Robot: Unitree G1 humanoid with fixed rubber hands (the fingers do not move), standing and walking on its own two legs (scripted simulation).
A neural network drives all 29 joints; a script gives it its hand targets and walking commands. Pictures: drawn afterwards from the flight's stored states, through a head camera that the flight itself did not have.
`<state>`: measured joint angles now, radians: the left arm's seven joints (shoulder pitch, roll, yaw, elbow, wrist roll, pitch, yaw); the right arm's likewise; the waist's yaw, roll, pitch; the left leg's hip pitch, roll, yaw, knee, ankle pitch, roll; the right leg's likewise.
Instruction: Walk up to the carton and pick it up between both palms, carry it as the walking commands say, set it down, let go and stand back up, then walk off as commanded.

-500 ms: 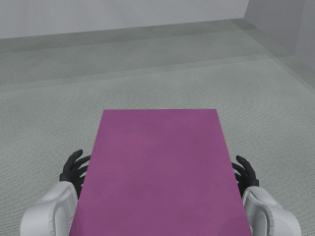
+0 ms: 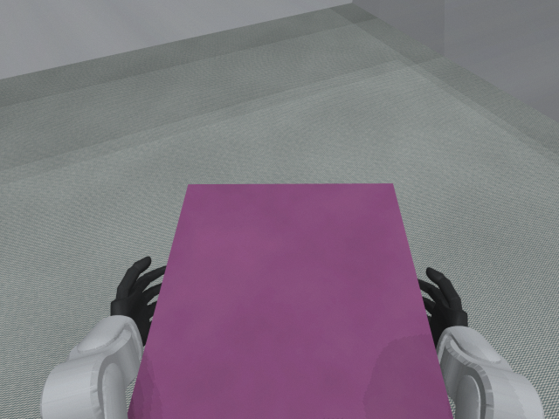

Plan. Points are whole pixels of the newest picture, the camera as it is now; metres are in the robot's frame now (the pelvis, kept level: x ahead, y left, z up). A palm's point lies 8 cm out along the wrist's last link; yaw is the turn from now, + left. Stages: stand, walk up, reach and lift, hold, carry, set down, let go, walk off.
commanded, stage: carry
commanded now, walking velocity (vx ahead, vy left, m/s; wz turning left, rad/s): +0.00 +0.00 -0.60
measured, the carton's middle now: (289, 318) +0.27 +0.00 +0.00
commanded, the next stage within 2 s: none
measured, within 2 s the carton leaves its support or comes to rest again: neither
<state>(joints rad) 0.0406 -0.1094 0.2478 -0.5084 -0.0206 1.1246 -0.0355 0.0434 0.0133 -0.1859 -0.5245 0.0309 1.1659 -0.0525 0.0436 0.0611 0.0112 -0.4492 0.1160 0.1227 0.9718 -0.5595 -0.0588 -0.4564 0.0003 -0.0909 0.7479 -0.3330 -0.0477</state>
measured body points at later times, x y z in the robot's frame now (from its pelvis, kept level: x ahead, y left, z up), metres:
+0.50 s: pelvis -0.03 +0.00 +0.01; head -0.01 -0.02 +0.46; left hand +0.27 +0.10 +0.08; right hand +0.13 -0.26 +0.07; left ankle +0.01 +0.12 -0.71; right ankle -0.05 -0.10 -0.71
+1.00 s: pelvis -0.07 +0.01 +0.01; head -0.06 -0.02 +0.46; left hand +0.25 +0.01 +0.09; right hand +0.01 -0.29 +0.07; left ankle +0.03 +0.11 -0.71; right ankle -0.10 -0.09 -0.71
